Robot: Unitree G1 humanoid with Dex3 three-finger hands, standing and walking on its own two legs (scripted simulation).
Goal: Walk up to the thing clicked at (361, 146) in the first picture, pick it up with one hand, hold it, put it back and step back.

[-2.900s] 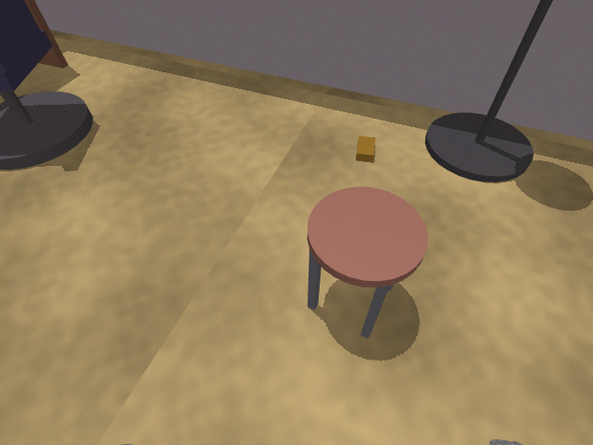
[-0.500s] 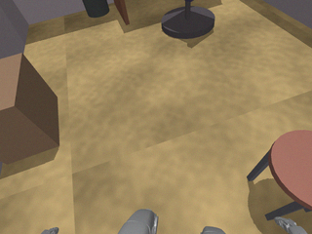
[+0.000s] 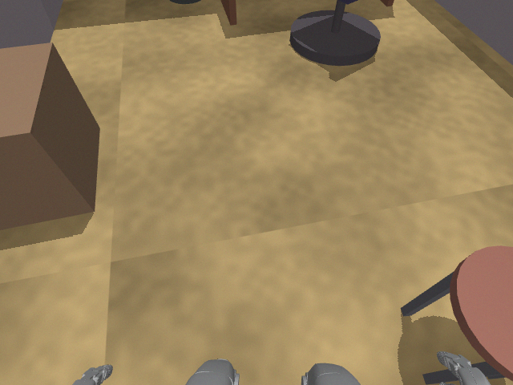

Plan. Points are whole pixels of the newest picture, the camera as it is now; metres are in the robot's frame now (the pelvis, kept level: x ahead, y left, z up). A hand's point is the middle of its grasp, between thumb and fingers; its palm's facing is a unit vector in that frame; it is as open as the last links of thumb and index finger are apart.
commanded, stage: walk up
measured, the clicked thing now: out of the picture +0.63 -1.47 -0.73
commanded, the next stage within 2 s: stand in 0.68 s
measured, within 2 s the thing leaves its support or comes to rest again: neither
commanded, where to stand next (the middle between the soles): +0.05 -0.02 m, yaw -2 degrees
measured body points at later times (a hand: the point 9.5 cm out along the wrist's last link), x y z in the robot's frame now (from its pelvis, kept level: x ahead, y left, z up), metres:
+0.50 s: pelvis -0.01 -0.01 +0.02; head +0.01 +0.00 +0.47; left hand +0.07 +0.30 -0.11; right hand +0.08 -0.31 -0.10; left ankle +0.02 +0.13 -0.72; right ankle +0.01 -0.14 -0.72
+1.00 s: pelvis +0.00 -0.01 +0.03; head +0.01 -0.01 +0.48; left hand +0.07 +0.30 -0.10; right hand +0.11 -0.31 -0.10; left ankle +0.02 +0.13 -0.72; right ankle +0.01 -0.14 -0.72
